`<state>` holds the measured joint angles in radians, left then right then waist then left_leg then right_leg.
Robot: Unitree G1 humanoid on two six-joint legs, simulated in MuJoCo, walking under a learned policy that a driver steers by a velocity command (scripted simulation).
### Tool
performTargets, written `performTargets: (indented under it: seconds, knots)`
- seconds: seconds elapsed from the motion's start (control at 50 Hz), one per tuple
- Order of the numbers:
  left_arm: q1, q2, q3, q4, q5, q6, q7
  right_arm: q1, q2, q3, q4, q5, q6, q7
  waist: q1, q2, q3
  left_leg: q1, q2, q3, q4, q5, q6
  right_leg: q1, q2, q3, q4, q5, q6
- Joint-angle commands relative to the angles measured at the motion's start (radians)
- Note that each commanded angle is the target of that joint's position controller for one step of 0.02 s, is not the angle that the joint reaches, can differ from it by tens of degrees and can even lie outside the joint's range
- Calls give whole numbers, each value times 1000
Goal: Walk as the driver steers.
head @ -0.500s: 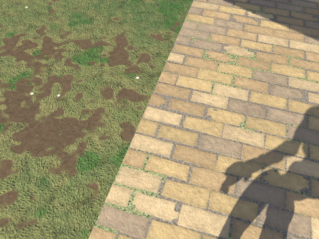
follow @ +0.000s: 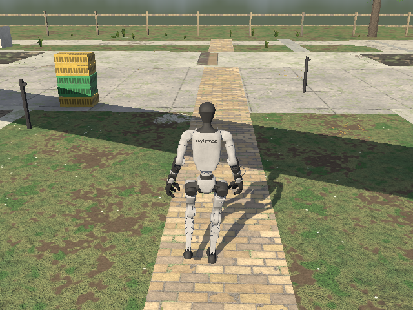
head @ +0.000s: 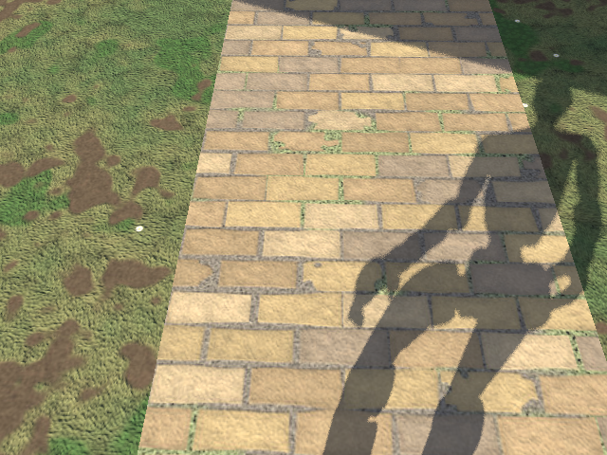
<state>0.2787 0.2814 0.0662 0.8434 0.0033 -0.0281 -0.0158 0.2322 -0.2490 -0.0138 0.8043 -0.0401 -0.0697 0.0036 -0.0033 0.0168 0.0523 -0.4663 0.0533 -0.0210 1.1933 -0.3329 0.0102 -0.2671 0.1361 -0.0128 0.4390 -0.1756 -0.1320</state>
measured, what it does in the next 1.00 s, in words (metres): walks ahead, turning right: left foot, then right foot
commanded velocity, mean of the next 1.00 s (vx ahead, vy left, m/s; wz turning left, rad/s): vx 0.50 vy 0.00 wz -0.34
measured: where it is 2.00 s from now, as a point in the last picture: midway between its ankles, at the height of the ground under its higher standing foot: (387, 354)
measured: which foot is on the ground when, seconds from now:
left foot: up 0.00-0.32, down 0.34-0.84, up 0.86-1.00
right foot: down 0.00-0.34, up 0.36-0.82, down 0.84-1.00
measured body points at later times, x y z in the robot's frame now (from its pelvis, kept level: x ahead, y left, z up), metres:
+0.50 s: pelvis +0.28 +0.04 +0.00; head +0.31 +0.05 +0.45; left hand +0.42 +0.30 -0.13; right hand +0.34 -0.25 -0.09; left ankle +0.34 +0.13 -0.74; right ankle +0.17 -0.05 -0.65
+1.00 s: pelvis +0.51 -0.08 +0.01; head +0.52 -0.10 +0.46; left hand +0.70 +0.12 -0.11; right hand +0.44 -0.33 -0.14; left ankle +0.49 +0.07 -0.65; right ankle +0.51 -0.15 -0.74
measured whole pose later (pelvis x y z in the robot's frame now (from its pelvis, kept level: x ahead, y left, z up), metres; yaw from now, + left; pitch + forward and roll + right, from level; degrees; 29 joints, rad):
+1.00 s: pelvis +0.51 -0.08 +0.01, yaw -19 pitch +0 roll +1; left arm 0.22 0.24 0.02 0.82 0.03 -0.06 -0.01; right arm 0.35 -0.25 -0.04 0.89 -0.02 -0.04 0.02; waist -0.03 0.03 0.03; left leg -0.41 0.04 0.00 1.09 -0.34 0.06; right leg -0.24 0.03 -0.10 0.42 -0.19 -0.08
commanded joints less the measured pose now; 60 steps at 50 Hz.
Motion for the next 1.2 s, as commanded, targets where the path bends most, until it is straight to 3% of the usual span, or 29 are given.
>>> performTargets:
  seconds: [0.02, 0.12, 0.22, 0.28, 0.32, 0.34, 0.36, 0.38, 0.4, 0.42, 0.44, 0.46, 0.5, 0.56, 0.68, 0.76, 0.8, 0.82, 0.84, 0.86, 0.88, 0.9, 0.92, 0.94, 0.98, 1.02, 1.1, 1.14, 1.2]
  knots:
    - [37, 128, 29, -44, -6, -28, 4, 65, -87, -19, -57, -13, 28, 6, -33, -34, -48, -85, 38, 1, -82, 42, -42, 48, -255, 285, -225, 325, -165]
    - [118, 146, 38, -34, -8, -26, 6, -137, -83, -15, -130, -5, 32, 12, 37, -71, -14, -170, 34, 20, -350, 243, -77, 90, -210, 286, -236, 275, -114]
    - [190, 160, 45, -32, 6, -19, 16, -276, -90, -7, -181, 8, 18, 18, 98, -84, -25, -179, -13, 12, -529, 299, -64, 222, -231, 343, -157, 364, -96]
    - [147, 181, 50, -55, 14, -20, 26, -238, -122, -13, -185, 13, 5, 15, 59, -98, -33, -47, -37, -14, -634, 238, -34, 224, -257, 397, -93, 399, -60]
    - [87, 195, 52, -72, 14, -26, 22, -65, -160, -30, -135, 14, -7, 0, -28, -86, -92, 212, -79, 2, -707, 177, 0, 158, -221, 395, 54, 496, -18]
    - [84, 169, 43, -74, 4, -34, 12, 63, -200, -45, -108, 2, -21, -13, -92, -17, -174, 414, -10, -56, -757, 163, 34, 86, -152, 338, 256, 438, 8]
    - [117, 80, 19, -110, -21, -42, 8, 201, -284, -65, -112, -22, -23, -31, -124, 129, -333, 666, 255, -349, -806, -76, 95, -85, -67, 224, 553, 113, 41]
    - [208, 67, 12, -135, -16, -36, 8, 155, -334, -80, -112, -17, -4, -28, -42, 318, -360, 729, 406, -757, -927, -109, 185, -321, 23, 136, 716, -411, 52]
    - [181, 131, 19, -93, 16, -17, 16, 91, -231, -65, -121, -3, 6, -23, -21, 131, -221, 606, 374, -692, -916, -218, 185, -385, -79, 142, 801, -322, 44]
    - [112, 132, 20, -93, 22, -12, 5, 41, -152, -47, -129, 5, 7, -19, -25, 29, -115, 480, 318, -525, -935, -163, 165, -370, -109, 128, 779, -231, 50]
    - [82, 108, 16, -98, 24, -10, -4, 18, -122, -38, -122, 3, 5, -15, -12, 27, -68, 403, 263, -396, -962, -34, 145, -343, -135, 119, 736, -182, 58]
    - [70, 97, 14, -101, 35, -2, -13, 30, -114, -34, -106, 5, -2, -16, -6, 72, -46, 361, 226, -307, -976, 76, 136, -326, -151, 112, 709, -166, 67]
    - [80, 78, 7, -98, 38, 12, -25, 62, -115, -35, -77, 14, -23, -7, 7, 104, -53, 333, 191, -206, -988, 260, 138, -293, -145, 106, 692, -141, 78]
    - [16, 64, -1, -117, 38, 15, -31, 98, -126, -41, -44, 23, -43, 6, 11, 89, -44, 355, 191, -129, -1024, 359, 164, -355, -143, 117, 635, -75, 91]
    - [-215, 20, -37, -183, 36, 0, -47, 155, -133, -45, 16, 29, -33, 11, -29, 81, -1, 353, 142, 21, -1050, 439, 152, -316, -168, 5, 291, 101, 112]
    - [-280, 34, -42, -202, 33, -8, -38, 224, -162, -53, 66, 27, -20, 8, -44, 87, 11, 428, 185, 12, -1004, 525, 145, -244, -163, -51, 165, 52, 73]
    - [-231, 48, -37, -187, 39, -16, -27, 224, -176, -56, 82, 27, -10, 4, -13, 84, -11, 468, 192, 24, -904, 708, 133, -152, -129, -70, 109, -13, 40]
    - [-125, 56, -29, -150, 46, -25, -20, 220, -176, -54, 90, 32, -4, 3, 40, 59, -65, 461, 166, 59, -765, 814, 117, -12, -99, -83, 39, 9, 19]
    - [31, 94, -12, -93, 59, -35, -9, 225, -153, -45, 87, 34, -3, 1, 98, 20, -164, 370, 123, 93, -575, 754, 96, 213, -122, -45, 28, 10, -9]
    - [192, 188, 13, -72, 78, -39, 7, 224, -87, -25, 33, 46, -7, 5, 151, -131, -306, 120, 53, 141, -247, 390, 60, 490, -395, 281, -7, -107, -82]
    - [204, 255, 32, -67, 50, -27, 14, 293, -58, -25, 25, 44, -3, 4, 111, -278, -363, -129, -100, 85, 6, -221, 47, 582, -587, 669, -136, -69, -175]
    - [143, 196, 23, -66, 18, -22, 15, 205, -141, -49, 34, 25, 10, -3, 106, -121, -234, -203, -42, -27, 60, -162, 62, 479, -532, 563, -138, -86, -151]
    - [62, 133, 5, -72, 17, -28, 14, 165, -117, -45, 24, 32, 5, 3, 66, -101, -112, -200, -8, -36, 21, -76, 68, 342, -487, 417, -171, -31, -119]
    - [12, 83, -8, -72, 19, -36, 10, 158, -97, -42, 34, 37, 7, 7, 35, -83, -65, -155, 19, -33, -40, -21, 66, 248, -437, 313, -214, 20, -77]
    - [-17, 41, -20, -59, 17, -52, 14, 196, -77, -43, 65, 15, 33, 17, -7, -113, -32, -73, 33, -28, -86, 31, 47, 144, -378, 182, -269, 94, -30]
    - [11, 51, -16, -38, 15, -71, 16, 179, -62, -47, 64, 14, 47, 29, -19, -98, -28, -85, 26, -25, -84, 82, 38, 138, -374, 119, -297, 181, -32]
    - [29, 55, -15, -11, 9, -79, 27, 78, -39, -47, 29, 10, 55, 31, -31, -82, 9, -149, 17, 13, -182, 192, 9, 147, -360, -56, -248, 629, -28]
    - [17, 51, -17, -6, 7, -72, 32, 13, -17, -37, 5, 14, 53, 35, -22, -104, 12, -101, 4, 58, -329, 271, 8, 129, -328, -132, -224, 660, -13]
    - [55, 68, -13, 17, 4, -61, 43, -64, -7, -27, -24, 9, 54, 43, 13, -112, -4, -36, -27, 114, -497, 340, 27, 180, -332, -172, -167, 696, -5]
